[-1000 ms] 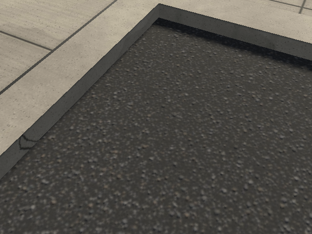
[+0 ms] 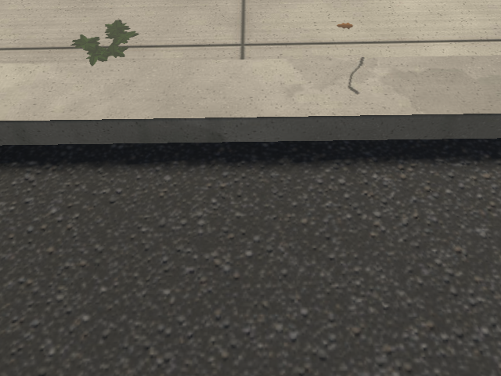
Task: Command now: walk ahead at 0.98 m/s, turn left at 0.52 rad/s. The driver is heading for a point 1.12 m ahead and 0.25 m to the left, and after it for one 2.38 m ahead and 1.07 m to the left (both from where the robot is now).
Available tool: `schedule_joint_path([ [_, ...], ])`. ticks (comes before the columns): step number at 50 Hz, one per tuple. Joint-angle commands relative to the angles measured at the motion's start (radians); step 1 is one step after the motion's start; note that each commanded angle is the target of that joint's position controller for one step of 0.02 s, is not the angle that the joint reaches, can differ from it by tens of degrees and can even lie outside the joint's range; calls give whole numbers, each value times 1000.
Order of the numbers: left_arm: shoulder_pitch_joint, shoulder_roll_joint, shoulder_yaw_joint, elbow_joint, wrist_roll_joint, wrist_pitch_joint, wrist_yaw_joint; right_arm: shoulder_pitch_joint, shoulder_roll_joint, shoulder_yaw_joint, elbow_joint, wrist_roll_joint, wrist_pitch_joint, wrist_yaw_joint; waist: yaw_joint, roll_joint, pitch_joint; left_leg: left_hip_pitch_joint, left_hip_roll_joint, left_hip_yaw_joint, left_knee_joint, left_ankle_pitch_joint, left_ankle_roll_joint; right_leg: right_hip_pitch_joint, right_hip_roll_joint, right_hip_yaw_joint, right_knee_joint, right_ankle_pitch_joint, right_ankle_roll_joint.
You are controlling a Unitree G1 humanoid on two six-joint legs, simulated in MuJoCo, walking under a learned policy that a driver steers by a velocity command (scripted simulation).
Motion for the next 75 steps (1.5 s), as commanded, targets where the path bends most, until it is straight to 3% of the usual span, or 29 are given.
schedule_joint_path([
  [1,-11,45,-13,-121,27,12,-6,35,-56,1,-35,11,-39,-7,77,2,27,64,284,-530,-331,-151,188,-244,-99,39,-109,-41,52],
  [5,-261,42,-44,-233,-5,16,-24,63,-92,-10,-71,16,-51,-5,28,19,106,-128,215,-412,-424,0,147,-127,-98,-46,-505,195,113],
  [10,-345,61,-44,-274,-27,15,-13,144,-132,-30,-74,35,-42,3,-45,69,34,83,216,-401,-302,393,70,14,-24,-68,-756,346,104],
  [13,-150,143,-5,-233,-27,2,16,138,-184,-41,-76,29,-36,-5,55,68,-130,192,199,-385,43,688,13,279,27,-68,-850,174,70],
  [14,29,191,17,-195,-20,-5,34,91,-193,-46,-94,31,-40,0,150,69,-222,58,161,-374,267,580,-3,517,-49,-11,-819,123,47],
  [15,269,279,49,-169,5,-2,58,51,-90,-20,-136,29,-52,-1,238,-39,-383,-96,119,-295,582,201,2,757,-298,218,-812,-222,16],
  [16,221,331,63,-165,23,7,49,130,-3,8,-204,82,-47,-5,138,-357,-511,-372,47,-186,848,-283,-24,907,-535,758,-994,-448,-88],
  [19,80,107,31,-155,4,17,28,-57,-68,2,-187,18,-5,2,123,-14,-139,-485,213,-125,844,-88,-25,533,-390,406,-1043,-205,-60],
  [23,150,56,19,-51,-34,-11,14,-163,1,20,-268,-13,48,43,58,-78,-32,-518,280,-103,805,-69,-34,394,-318,90,-1088,152,-4],
  [31,198,158,26,24,-35,-34,9,-403,-18,63,-377,-19,34,84,35,-9,117,-234,179,76,270,235,20,253,-240,-268,-1282,641,7],
  [34,242,278,43,39,-28,-3,31,-277,-82,49,-328,-29,24,62,-57,-101,2,-69,62,118,210,41,65,453,-286,-291,-956,1343,8],
  [36,200,287,43,25,-28,30,42,72,-162,6,-204,-39,18,31,-220,-88,-167,356,54,47,58,31,105,329,-258,-296,-469,1157,-3],
  [37,262,174,22,4,-10,31,32,90,-248,-19,-182,-45,22,10,-129,81,-236,599,258,-203,127,-100,103,54,-163,-261,-84,196,1],
  [38,363,105,1,-57,-62,23,18,57,-327,-34,-226,-41,24,2,-33,276,-432,852,544,-777,-19,-145,225,-289,-31,-110,270,-284,24],
  [39,176,188,17,-78,-66,12,25,79,-272,-37,-218,-22,24,-6,-116,61,-361,756,494,-726,-149,-165,177,-381,-57,2,267,-139,0],
  [41,148,141,6,-61,-70,14,16,-9,-173,-12,-178,-29,-4,-13,-14,-42,-65,395,449,-468,-225,-16,122,-348,-117,7,108,-30,0],
  [44,225,80,1,-7,-41,78,-13,-53,-76,18,-153,-7,-45,-11,86,25,5,151,375,-240,-334,39,42,-201,-164,28,-28,4,19],
  [48,32,37,-3,-66,-54,83,-33,-28,-61,25,-121,7,-81,9,68,80,99,102,284,41,-406,419,-58,-271,-145,-46,-227,221,12],
  [52,-129,32,-19,-109,-56,56,-53,-6,-74,37,-103,20,-100,-8,39,38,101,169,260,185,-418,767,-104,-150,-62,-205,-570,461,-29],
  [54,-39,53,-15,-85,-51,65,-49,-9,-119,32,-100,14,-98,-38,93,110,5,312,304,210,-288,1159,-124,-55,2,-252,-567,436,-64],
  [57,406,180,39,35,-41,89,-22,-168,-191,10,-153,-15,-50,-75,342,160,-195,293,374,179,257,1486,-126,343,67,-211,-545,234,-145],
  [58,597,226,71,87,-44,88,-9,-259,-209,-1,-172,1,-31,-63,463,77,-224,150,303,191,702,1182,-116,546,35,-142,-714,273,-208],
  [59,518,237,87,112,-66,100,5,-323,-70,35,-197,-13,-41,-29,365,-252,-44,-219,55,162,1162,-135,-120,586,15,-51,-746,345,-221],
  [60,346,272,74,62,-29,90,5,-90,58,82,-265,-8,-61,-24,88,-271,-121,-500,88,-40,1326,-283,-124,692,-145,323,-684,579,-339],
  [61,306,240,78,12,-23,95,13,-44,-6,88,-290,-15,-80,-15,108,-180,-289,-551,111,-138,1302,-226,-106,749,-275,633,-952,46,-422],
  [63,227,122,51,12,-31,92,22,-140,-62,76,-280,-46,-74,-9,50,118,-34,-544,215,-112,1142,-125,-102,384,-253,586,-1121,-270,-298],
  [67,258,116,29,43,-45,21,24,-220,30,108,-333,-44,12,3,7,102,71,-602,292,-52,1178,-111,-143,58,-157,366,-1139,-78,-252],
  [72,387,128,17,129,-24,-8,14,-487,83,123,-472,0,19,-40,72,17,127,-1051,287,31,1308,-323,-56,311,-164,137,-1166,230,-135],
  [75,358,74,-9,135,-46,11,27,-484,69,136,-496,11,34,-10,60,56,84,-681,263,146,966,-229,6,230,-122,-90,-1311,667,-60],
])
